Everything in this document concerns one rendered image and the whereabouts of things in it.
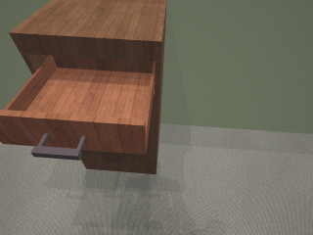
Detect cabinet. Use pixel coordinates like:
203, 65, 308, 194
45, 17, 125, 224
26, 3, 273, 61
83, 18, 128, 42
9, 0, 167, 174

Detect handle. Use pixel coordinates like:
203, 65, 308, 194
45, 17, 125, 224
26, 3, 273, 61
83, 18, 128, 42
30, 133, 86, 161

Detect drawer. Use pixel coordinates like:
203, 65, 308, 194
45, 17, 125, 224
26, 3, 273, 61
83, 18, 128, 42
0, 55, 156, 155

